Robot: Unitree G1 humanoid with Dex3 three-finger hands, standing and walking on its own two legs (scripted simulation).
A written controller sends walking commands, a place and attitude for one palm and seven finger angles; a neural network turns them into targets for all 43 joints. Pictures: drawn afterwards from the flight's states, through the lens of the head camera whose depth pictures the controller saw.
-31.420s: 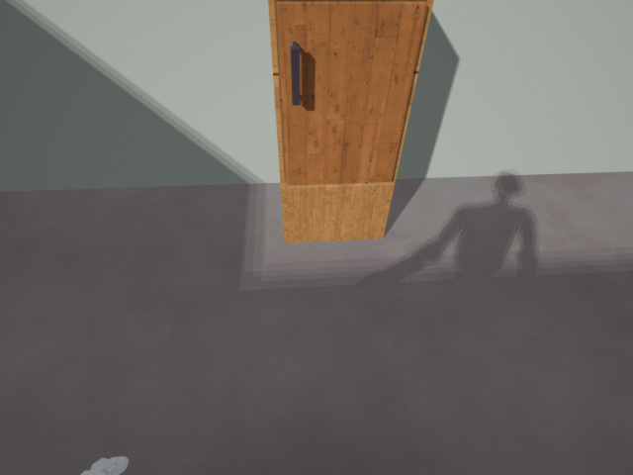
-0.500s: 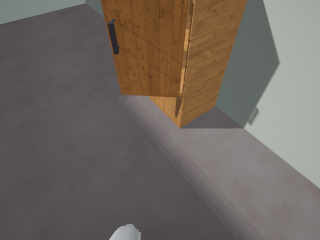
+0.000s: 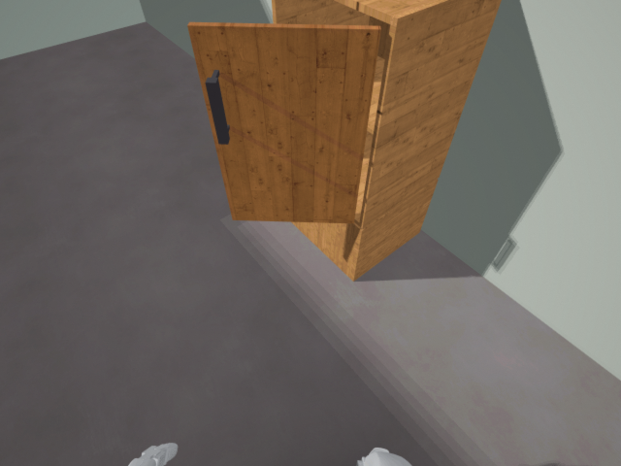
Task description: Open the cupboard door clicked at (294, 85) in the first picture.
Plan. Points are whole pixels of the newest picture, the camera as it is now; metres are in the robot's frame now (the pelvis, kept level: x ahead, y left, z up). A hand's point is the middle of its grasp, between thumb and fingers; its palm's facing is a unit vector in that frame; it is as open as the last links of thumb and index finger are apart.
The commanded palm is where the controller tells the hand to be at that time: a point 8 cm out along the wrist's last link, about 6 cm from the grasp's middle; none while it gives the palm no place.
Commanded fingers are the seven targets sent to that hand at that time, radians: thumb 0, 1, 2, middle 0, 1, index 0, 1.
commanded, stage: take the last steps up to it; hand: left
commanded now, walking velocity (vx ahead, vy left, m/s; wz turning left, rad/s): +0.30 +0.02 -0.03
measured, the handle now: (220, 107) +0.84 +0.25 -0.01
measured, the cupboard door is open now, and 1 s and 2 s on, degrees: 49 49 49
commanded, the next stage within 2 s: come to a stop and stand still in 0.58 s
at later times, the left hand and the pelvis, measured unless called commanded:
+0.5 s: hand out of the picture +0.12 +0.19 -0.18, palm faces +0.12 -0.98 -0.16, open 7.3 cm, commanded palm none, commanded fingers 0.00 0.90 0.90 -0.20 -0.30 -0.20 -0.30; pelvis +0.18 +0.02 -0.01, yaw +1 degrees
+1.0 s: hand (210, 329) +0.37 +0.20 -0.18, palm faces -0.03 -0.97 -0.22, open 7.4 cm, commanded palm none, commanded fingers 0.00 0.90 0.90 -0.20 -0.30 -0.20 -0.30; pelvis +0.28 +0.02 -0.01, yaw -1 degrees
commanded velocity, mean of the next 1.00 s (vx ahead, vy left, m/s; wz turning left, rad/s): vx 0.07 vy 0.01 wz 0.00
